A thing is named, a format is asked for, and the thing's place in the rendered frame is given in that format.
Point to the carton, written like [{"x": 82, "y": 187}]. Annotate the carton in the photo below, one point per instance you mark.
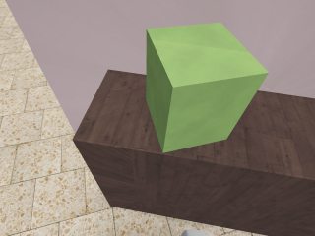
[{"x": 199, "y": 81}]

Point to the pedestal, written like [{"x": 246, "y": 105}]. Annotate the pedestal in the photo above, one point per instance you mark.
[{"x": 261, "y": 179}]

